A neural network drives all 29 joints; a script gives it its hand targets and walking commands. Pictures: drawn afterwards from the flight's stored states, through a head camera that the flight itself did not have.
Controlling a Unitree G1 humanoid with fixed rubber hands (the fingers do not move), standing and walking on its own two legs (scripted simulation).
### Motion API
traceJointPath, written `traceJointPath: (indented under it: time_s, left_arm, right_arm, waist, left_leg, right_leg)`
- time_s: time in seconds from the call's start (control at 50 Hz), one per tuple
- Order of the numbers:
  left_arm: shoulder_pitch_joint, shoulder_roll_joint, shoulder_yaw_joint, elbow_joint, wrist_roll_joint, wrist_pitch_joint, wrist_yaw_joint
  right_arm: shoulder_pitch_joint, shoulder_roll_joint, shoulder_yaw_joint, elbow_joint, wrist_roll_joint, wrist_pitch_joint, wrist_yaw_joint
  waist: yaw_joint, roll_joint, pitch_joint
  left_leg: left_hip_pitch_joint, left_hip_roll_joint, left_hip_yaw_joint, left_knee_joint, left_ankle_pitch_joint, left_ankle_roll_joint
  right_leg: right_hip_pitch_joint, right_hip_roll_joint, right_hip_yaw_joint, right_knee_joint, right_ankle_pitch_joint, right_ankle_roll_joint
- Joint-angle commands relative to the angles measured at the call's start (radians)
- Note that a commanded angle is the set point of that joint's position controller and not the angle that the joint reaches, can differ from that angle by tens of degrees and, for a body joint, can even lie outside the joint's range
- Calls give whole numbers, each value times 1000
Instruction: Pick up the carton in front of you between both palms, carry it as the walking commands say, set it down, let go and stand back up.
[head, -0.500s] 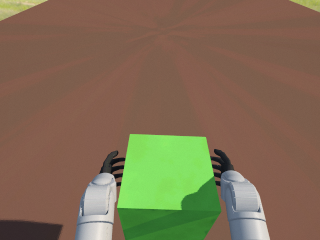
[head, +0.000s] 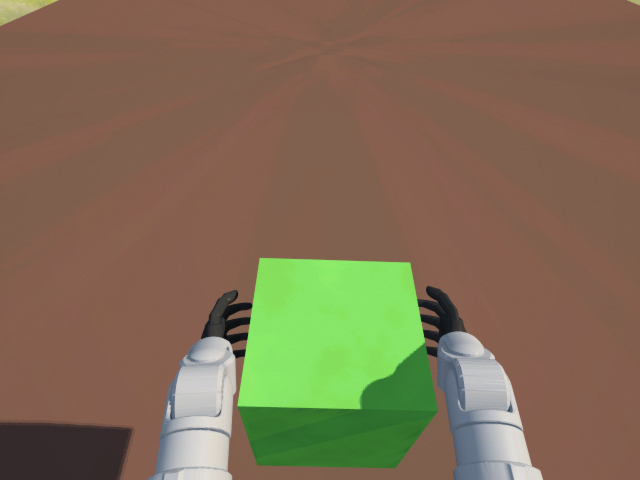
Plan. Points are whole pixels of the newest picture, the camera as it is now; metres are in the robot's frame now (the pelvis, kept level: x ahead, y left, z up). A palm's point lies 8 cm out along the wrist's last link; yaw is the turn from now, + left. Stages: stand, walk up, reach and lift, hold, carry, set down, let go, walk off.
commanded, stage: carry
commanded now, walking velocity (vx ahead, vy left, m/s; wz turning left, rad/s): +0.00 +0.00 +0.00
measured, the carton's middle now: (330, 367) +0.31 +0.00 -0.04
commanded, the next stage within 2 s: hold in 0.72 s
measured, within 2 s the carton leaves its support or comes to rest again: neither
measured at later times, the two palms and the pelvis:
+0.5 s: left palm (207, 351) +0.29 +0.16 +0.04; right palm (443, 345) +0.29 -0.14 +0.04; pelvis -0.01 +0.01 +0.00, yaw +0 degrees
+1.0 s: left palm (178, 375) +0.25 +0.19 +0.05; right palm (418, 335) +0.30 -0.11 +0.05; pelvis -0.01 +0.00 +0.01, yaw +8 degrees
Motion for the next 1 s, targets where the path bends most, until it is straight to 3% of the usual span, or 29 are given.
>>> traceJointPath:
  time_s: [0.0, 0.7, 0.72, 0.76, 0.78, 0.82, 0.92, 0.98]
  left_arm:
    - [-481, -920, -547, -66, -266, -35, -246]
    - [-476, -924, -550, -67, -265, -31, -247]
    - [-410, -943, -509, -24, -250, -39, -255]
    - [-398, -923, -497, -46, -221, -66, -243]
    - [-388, -916, -482, -43, -217, -72, -233]
    - [-427, -913, -486, -43, -214, -76, -231]
    - [-549, -921, -506, -17, -229, -73, -257]
    - [-677, -909, -459, 87, -213, -91, -295]
  right_arm:
    - [-464, 918, 548, -54, 260, -41, 241]
    - [-453, 923, 541, -47, 259, -39, 246]
    - [-370, 937, 529, -81, 248, -34, 252]
    - [-408, 921, 538, -117, 249, -51, 257]
    - [-421, 904, 545, -113, 253, -53, 261]
    - [-435, 913, 553, -97, 255, -59, 262]
    - [-468, 916, 491, -26, 219, -65, 262]
    - [-536, 949, 394, 100, 167, -72, 251]
  waist:
    - [0, -6, -226]
    - [1, -1, -231]
    - [-22, 92, -95]
    - [7, 50, -167]
    - [27, 50, -174]
    - [19, 22, -162]
    - [-33, 40, -98]
    - [-66, 20, -27]
  left_leg:
    - [-6, 118, -110, -108, 160, 7]
    - [1, 119, -114, -110, 214, 15]
    - [3, -69, -292, -192, 461, 21]
    - [144, -65, -301, -168, 570, 1]
    - [191, -74, -291, -181, 512, 1]
    - [212, -83, -289, -188, 490, -6]
    - [199, -83, -272, -218, 272, -18]
    - [105, -91, -264, -218, 68, -2]
  right_leg:
    - [163, -99, 118, -55, 153, 3]
    - [162, -98, 107, -45, 151, 19]
    - [414, 193, 242, -58, 271, -9]
    - [388, 176, 269, -91, 327, -2]
    - [373, 170, 274, -101, 318, 0]
    - [364, 185, 263, -119, 265, 11]
    - [316, 190, 255, -143, 105, 0]
    - [307, 177, 260, -142, -2, -1]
